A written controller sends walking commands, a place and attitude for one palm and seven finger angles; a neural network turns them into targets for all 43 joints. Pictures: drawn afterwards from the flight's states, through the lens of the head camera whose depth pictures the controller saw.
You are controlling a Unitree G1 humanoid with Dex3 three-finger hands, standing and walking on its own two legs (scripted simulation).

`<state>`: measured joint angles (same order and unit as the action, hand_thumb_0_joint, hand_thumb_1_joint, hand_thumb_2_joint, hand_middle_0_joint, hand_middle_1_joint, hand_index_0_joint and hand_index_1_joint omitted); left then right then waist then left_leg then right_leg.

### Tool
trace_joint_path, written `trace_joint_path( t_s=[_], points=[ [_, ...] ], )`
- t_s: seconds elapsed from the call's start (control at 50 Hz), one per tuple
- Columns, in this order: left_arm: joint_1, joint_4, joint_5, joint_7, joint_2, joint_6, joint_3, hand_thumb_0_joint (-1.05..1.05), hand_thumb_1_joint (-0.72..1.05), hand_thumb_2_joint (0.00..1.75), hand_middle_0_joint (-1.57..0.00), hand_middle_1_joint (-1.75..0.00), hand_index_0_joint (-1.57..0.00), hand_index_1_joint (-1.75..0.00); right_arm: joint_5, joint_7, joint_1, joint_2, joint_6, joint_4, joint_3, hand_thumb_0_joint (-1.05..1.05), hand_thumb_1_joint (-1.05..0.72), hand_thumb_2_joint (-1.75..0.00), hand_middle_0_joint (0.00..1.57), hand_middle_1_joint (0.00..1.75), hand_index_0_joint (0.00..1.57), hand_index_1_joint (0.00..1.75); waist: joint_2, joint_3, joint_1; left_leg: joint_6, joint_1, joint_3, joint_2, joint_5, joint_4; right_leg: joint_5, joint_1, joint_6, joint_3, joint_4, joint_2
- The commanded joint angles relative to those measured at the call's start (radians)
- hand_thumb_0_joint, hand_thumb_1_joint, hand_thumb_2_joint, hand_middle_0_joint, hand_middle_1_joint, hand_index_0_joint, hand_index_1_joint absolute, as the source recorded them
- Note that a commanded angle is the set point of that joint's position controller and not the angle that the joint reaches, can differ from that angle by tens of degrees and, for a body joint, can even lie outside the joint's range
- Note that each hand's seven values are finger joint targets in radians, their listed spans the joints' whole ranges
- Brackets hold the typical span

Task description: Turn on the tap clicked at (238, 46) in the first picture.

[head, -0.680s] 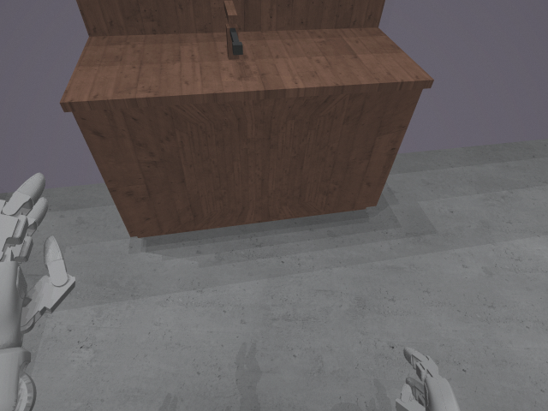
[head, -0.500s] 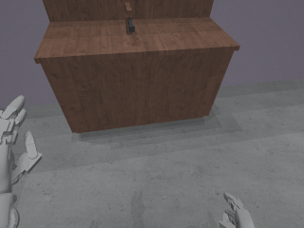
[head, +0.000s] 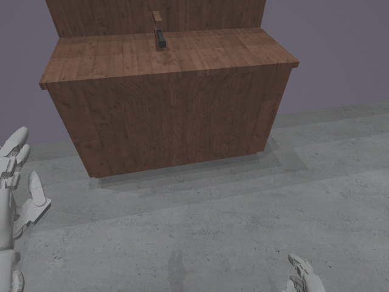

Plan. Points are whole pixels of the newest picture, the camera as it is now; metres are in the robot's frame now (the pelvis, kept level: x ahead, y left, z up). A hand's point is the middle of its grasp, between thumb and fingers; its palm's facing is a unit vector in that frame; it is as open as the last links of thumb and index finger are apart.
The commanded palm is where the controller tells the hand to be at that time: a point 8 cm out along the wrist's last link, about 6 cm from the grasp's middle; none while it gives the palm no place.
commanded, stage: walk to a spot facing it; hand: left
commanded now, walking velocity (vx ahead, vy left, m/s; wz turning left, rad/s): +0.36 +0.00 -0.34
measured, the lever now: (162, 43) +1.03 +0.21 +0.07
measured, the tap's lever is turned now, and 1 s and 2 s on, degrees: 0 0 0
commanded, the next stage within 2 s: take the last steps up to it in 0.68 s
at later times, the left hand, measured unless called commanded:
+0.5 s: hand (110, 133) +0.35 +0.19 +0.17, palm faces +0.31 -0.87 -0.38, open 7.4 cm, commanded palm +0.30 +0.23 +0.18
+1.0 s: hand (162, 95) +0.48 +0.11 +0.18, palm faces +0.28 -0.85 -0.45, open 7.4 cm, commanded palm +0.43 +0.16 +0.18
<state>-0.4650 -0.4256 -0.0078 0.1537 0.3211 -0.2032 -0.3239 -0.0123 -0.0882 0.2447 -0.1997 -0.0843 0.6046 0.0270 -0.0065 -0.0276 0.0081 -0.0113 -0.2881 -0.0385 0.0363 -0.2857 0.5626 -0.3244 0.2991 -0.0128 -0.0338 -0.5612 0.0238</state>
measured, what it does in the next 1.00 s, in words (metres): walks ahead: left foot, then right foot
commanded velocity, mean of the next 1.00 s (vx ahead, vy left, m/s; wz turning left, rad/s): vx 0.30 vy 0.01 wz -0.04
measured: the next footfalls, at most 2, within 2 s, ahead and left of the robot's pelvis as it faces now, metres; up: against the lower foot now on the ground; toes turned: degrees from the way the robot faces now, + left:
left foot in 0.34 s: +0.14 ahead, +0.10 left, +0.00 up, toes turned +4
right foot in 0.68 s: +0.25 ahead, -0.18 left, +0.00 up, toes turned -19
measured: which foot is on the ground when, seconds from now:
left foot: down 0.00-0.14, up 0.16-0.32, down 0.34-0.68, up 0.70-1.00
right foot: down 0.00-0.36, up 0.38-0.66, down 0.68-1.00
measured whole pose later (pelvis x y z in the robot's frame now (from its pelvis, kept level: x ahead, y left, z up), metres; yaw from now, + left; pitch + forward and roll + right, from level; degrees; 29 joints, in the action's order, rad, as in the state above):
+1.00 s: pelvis +0.24 -0.09 +0.00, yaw -7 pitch -1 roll +1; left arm -0.52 -0.60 -0.01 0.17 0.39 -0.25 -0.40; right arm -0.01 -0.07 0.21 -0.24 -0.05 0.61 -0.03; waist 0.04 0.08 -0.01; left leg 0.00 -0.44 -0.15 0.09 -0.29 0.71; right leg -0.34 0.24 -0.06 0.20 -0.59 -0.06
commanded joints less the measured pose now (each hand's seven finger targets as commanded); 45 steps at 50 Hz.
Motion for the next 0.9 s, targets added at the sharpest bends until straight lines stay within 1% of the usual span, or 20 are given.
trace_joint_path(
  t_s=[0.0, 0.06, 0.12, 0.16, 0.22, 0.28, 0.3, 0.32, 0.34, 0.36, 0.4, 0.5, 0.6, 0.62, 0.64, 0.66, 0.68, 0.72, 0.8, 0.88],
  points=[
    [0.142, -0.204, 0.006, 0.023, 0.163, -0.061, -0.095, 0.00, 0.90, 0.90, -0.20, -0.30, -0.20, -0.30, 0.003, -0.022, -0.107, -0.128, -0.051, -0.140, -0.056, 0.00, -0.90, -0.90, 0.20, 0.30, 0.20, 0.30, -0.159, -0.020, -0.020, -0.107, 0.017, 0.248, 0.222, -0.352, -0.241, -0.097, 0.078, -0.007, 0.062, -0.069, 0.005],
    [0.144, -0.196, 0.012, 0.018, 0.154, -0.058, -0.080, 0.00, 0.90, 0.90, -0.20, -0.30, -0.20, -0.30, 0.003, -0.013, -0.118, -0.123, -0.046, -0.145, -0.052, 0.00, -0.90, -0.90, 0.20, 0.30, 0.20, 0.30, -0.133, 0.018, -0.011, -0.071, -0.126, 0.122, 0.173, -0.388, -0.153, -0.124, -0.037, -0.029, 0.036, 0.026, -0.021],
    [0.184, -0.211, 0.012, 0.019, 0.196, -0.062, -0.098, 0.00, 0.90, 0.90, -0.20, -0.30, -0.20, -0.30, 0.002, -0.002, -0.126, -0.106, -0.050, -0.144, -0.051, 0.00, -0.90, -0.90, 0.20, 0.30, 0.20, 0.30, 0.209, 0.047, -0.003, 0.007, -0.282, -0.065, -0.006, -0.250, 0.250, -0.315, -0.075, -0.182, -0.455, 0.272, -0.256],
    [0.176, -0.223, 0.010, 0.030, 0.220, -0.076, -0.117, 0.00, 0.90, 0.90, -0.20, -0.30, -0.20, -0.30, 0.008, 0.007, -0.132, -0.105, -0.055, -0.141, -0.048, 0.00, -0.90, -0.90, 0.20, 0.30, 0.20, 0.30, 0.178, 0.023, 0.007, 0.018, -0.375, 0.004, 0.015, -0.260, 0.396, -0.142, -0.199, -0.273, -0.577, 0.302, -0.353],
    [0.113, -0.248, 0.005, 0.030, 0.223, -0.088, -0.151, 0.00, 0.90, 0.90, -0.20, -0.30, -0.20, -0.30, 0.001, 0.011, -0.123, -0.087, -0.037, -0.134, -0.032, 0.00, -0.90, -0.90, 0.20, 0.30, 0.20, 0.30, 0.125, -0.046, -0.001, 0.011, -0.235, -0.005, 0.046, -0.204, 0.212, 0.147, -0.201, -0.234, -0.343, 0.197, -0.278],
    [0.102, -0.274, -0.012, 0.028, 0.198, -0.095, -0.139, 0.00, 0.90, 0.90, -0.20, -0.30, -0.20, -0.30, -0.004, 0.003, -0.098, -0.091, -0.028, -0.142, -0.038, 0.00, -0.90, -0.90, 0.20, 0.30, 0.20, 0.30, 0.043, -0.094, -0.025, 0.012, 0.106, -0.102, 0.006, 0.029, -0.087, 0.098, -0.066, -0.123, -0.140, 0.066, -0.150],
    [0.089, -0.266, -0.016, 0.024, 0.178, -0.096, -0.121, 0.00, 0.90, 0.90, -0.20, -0.30, -0.20, -0.30, 0.003, -0.006, -0.086, -0.111, -0.033, -0.149, -0.052, 0.00, -0.90, -0.90, 0.20, 0.30, 0.20, 0.30, -0.046, -0.087, -0.037, -0.019, 0.241, -0.007, 0.077, 0.014, -0.161, 0.056, 0.058, -0.077, -0.092, -0.068, -0.099],
    [0.087, -0.289, -0.021, 0.025, 0.173, -0.103, -0.119, 0.00, 0.90, 0.90, -0.20, -0.30, -0.20, -0.30, 0.004, -0.007, -0.092, -0.140, -0.033, -0.154, -0.061, 0.00, -0.90, -0.90, 0.20, 0.30, 0.20, 0.30, -0.242, -0.090, -0.035, -0.101, 0.375, 0.256, 0.262, -0.003, -0.230, -0.079, 0.259, -0.018, 0.009, -0.273, -0.009],
    [0.106, -0.263, -0.015, 0.023, 0.176, -0.110, -0.115, 0.00, 0.90, 0.90, -0.20, -0.30, -0.20, -0.30, 0.007, -0.003, -0.099, -0.126, -0.035, -0.147, -0.056, 0.00, -0.90, -0.90, 0.20, 0.30, 0.20, 0.30, -0.296, -0.050, -0.043, -0.170, 0.314, 0.437, 0.396, -0.108, -0.333, -0.258, 0.335, -0.001, 0.059, -0.472, -0.002],
    [0.132, -0.246, -0.001, 0.021, 0.196, -0.104, -0.116, 0.00, 0.90, 0.90, -0.20, -0.30, -0.20, -0.30, -0.005, 0.000, -0.102, -0.110, -0.046, -0.137, -0.048, 0.00, -0.90, -0.90, 0.20, 0.30, 0.20, 0.30, -0.276, 0.022, -0.049, -0.207, 0.243, 0.500, 0.431, -0.145, -0.364, -0.224, 0.395, -0.002, 0.020, -0.575, -0.055],
    [0.158, -0.268, 0.005, 0.011, 0.199, -0.101, -0.104, 0.00, 0.90, 0.90, -0.20, -0.30, -0.20, -0.30, 0.004, 0.006, -0.095, -0.103, -0.061, -0.114, -0.053, 0.00, -0.90, -0.90, 0.20, 0.30, 0.20, 0.30, -0.133, 0.043, -0.034, -0.218, 0.289, 0.375, 0.411, 0.043, -0.302, -0.157, 0.472, 0.010, 0.022, -0.585, -0.106],
    [0.072, -0.285, 0.017, 0.008, 0.186, -0.070, -0.122, 0.00, 0.90, 0.90, -0.20, -0.30, -0.20, -0.30, 0.004, 0.013, -0.082, -0.113, -0.071, -0.119, -0.061, 0.00, -0.90, -0.90, 0.20, 0.30, 0.20, 0.30, -0.222, 0.005, -0.022, -0.119, 0.195, -0.009, 0.288, 0.222, -0.274, -0.007, 0.258, 0.024, 0.172, -0.309, -0.098],
    [0.044, -0.238, 0.001, 0.009, 0.213, -0.062, -0.167, 0.00, 0.90, 0.90, -0.20, -0.30, -0.20, -0.30, 0.006, 0.008, -0.103, -0.107, -0.060, -0.135, -0.063, 0.00, -0.90, -0.90, 0.20, 0.30, 0.20, 0.30, -0.192, -0.060, -0.017, -0.077, 0.122, -0.138, 0.243, 0.363, -0.027, 0.094, -0.081, 0.013, 0.293, 0.005, -0.001],
    [0.046, -0.240, 0.001, 0.007, 0.214, -0.058, -0.168, 0.00, 0.90, 0.90, -0.20, -0.30, -0.20, -0.30, 0.011, 0.011, -0.103, -0.105, -0.054, -0.134, -0.065, 0.00, -0.90, -0.90, 0.20, 0.30, 0.20, 0.30, -0.123, -0.094, -0.006, -0.063, 0.031, -0.136, 0.214, 0.317, 0.115, 0.126, -0.230, 0.000, 0.259, 0.048, -0.014],
    [0.044, -0.233, 0.008, 0.011, 0.243, -0.056, -0.187, 0.00, 0.90, 0.90, -0.20, -0.30, -0.20, -0.30, 0.017, 0.016, -0.096, -0.090, -0.047, -0.134, -0.068, 0.00, -0.90, -0.90, 0.20, 0.30, 0.20, 0.30, 0.046, -0.139, -0.001, -0.037, -0.113, -0.168, 0.149, 0.180, 0.368, 0.157, -0.361, -0.064, 0.062, 0.079, -0.149],
    [0.039, -0.241, 0.003, 0.017, 0.285, -0.061, -0.230, 0.00, 0.90, 0.90, -0.20, -0.30, -0.20, -0.30, 0.017, 0.021, -0.124, -0.068, -0.043, -0.159, -0.063, 0.00, -0.90, -0.90, 0.20, 0.30, 0.20, 0.30, 0.268, -0.160, 0.005, -0.001, -0.365, -0.142, 0.009, -0.229, 0.652, 0.361, -0.454, -0.188, -0.377, 0.165, -0.381],
    [0.050, -0.272, -0.018, 0.015, 0.301, -0.078, -0.265, 0.00, 0.90, 0.90, -0.20, -0.30, -0.20, -0.30, 0.007, 0.029, -0.126, -0.089, -0.049, -0.149, -0.070, 0.00, -0.90, -0.90, 0.20, 0.30, 0.20, 0.30, 0.233, -0.178, 0.011, 0.005, -0.382, 0.012, 0.033, -0.271, 0.765, 0.290, -0.389, -0.209, -0.444, 0.215, -0.446],
    [-0.013, -0.292, -0.021, 0.006, 0.290, -0.085, -0.259, 0.00, 0.90, 0.90, -0.20, -0.30, -0.20, -0.30, 0.015, 0.043, -0.134, -0.089, -0.024, -0.123, -0.070, 0.00, -0.90, -0.90, 0.20, 0.30, 0.20, 0.30, 0.145, -0.120, -0.004, 0.023, -0.421, 0.070, 0.076, -0.185, 0.843, 0.114, -0.305, -0.211, -0.364, 0.236, -0.460],
    [-0.039, -0.341, -0.010, 0.015, 0.245, -0.107, -0.236, 0.00, 0.90, 0.90, -0.20, -0.30, -0.20, -0.30, 0.014, 0.030, -0.156, -0.079, 0.006, -0.117, -0.063, 0.00, -0.90, -0.90, 0.20, 0.30, 0.20, 0.30, 0.087, -0.095, -0.027, 0.042, -0.318, 0.047, 0.117, -0.118, 0.610, 0.435, -0.170, -0.154, -0.045, 0.193, -0.377],
    [-0.049, -0.344, -0.016, 0.037, 0.234, -0.099, -0.226, 0.00, 0.90, 0.90, -0.20, -0.30, -0.20, -0.30, 0.002, 0.021, -0.124, -0.076, -0.005, -0.137, -0.065, 0.00, -0.90, -0.90, 0.20, 0.30, 0.20, 0.30, 0.113, -0.117, 0.003, 0.020, -0.178, -0.095, 0.061, -0.042, 0.240, 0.407, -0.184, -0.142, 0.017, 0.180, -0.340]
  ],
)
